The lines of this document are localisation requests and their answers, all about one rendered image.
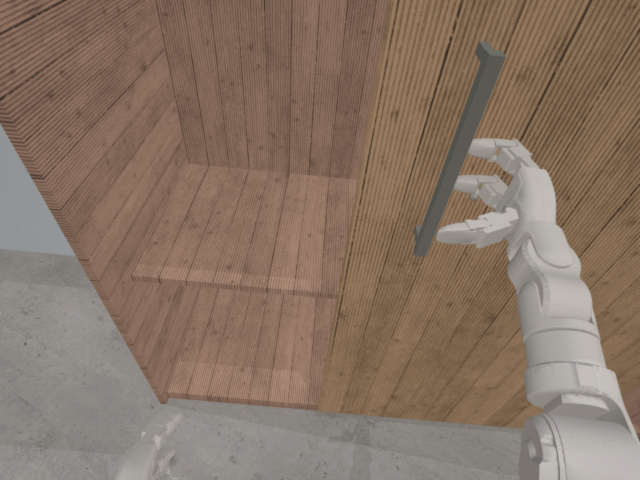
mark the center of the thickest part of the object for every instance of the right robot upper arm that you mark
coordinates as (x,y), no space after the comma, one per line
(559,447)

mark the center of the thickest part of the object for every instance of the handle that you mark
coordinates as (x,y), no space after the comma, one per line
(484,82)

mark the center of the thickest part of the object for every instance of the right robot forearm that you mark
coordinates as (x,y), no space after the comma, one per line
(567,373)

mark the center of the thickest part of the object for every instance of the robot right hand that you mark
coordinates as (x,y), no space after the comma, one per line
(530,195)

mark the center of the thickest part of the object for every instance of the robot left hand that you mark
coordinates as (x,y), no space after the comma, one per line
(142,462)

